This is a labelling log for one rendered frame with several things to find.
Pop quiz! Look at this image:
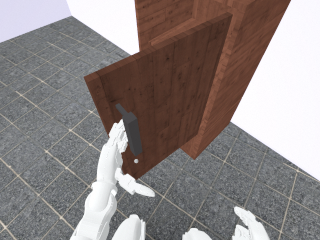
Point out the robot left hand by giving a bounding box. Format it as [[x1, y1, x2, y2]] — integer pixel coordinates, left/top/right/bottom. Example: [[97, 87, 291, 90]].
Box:
[[96, 119, 155, 197]]

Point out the left robot thigh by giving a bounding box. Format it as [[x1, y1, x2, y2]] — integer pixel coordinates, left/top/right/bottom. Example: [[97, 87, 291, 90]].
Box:
[[111, 218, 146, 240]]

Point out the left robot shin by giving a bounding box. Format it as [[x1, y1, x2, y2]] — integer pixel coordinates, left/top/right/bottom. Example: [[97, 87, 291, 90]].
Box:
[[129, 214, 139, 219]]

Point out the cupboard door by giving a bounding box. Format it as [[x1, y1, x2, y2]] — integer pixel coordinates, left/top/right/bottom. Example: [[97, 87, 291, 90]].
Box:
[[83, 12, 233, 180]]

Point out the left robot forearm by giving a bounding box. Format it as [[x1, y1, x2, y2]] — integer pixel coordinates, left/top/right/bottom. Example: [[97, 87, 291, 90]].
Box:
[[70, 180, 118, 240]]

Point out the handle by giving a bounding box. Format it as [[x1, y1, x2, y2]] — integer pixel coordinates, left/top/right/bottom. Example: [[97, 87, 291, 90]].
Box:
[[115, 103, 143, 157]]

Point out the robot right hand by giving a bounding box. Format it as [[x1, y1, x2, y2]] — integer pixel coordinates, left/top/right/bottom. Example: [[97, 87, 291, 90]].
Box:
[[232, 206, 270, 240]]

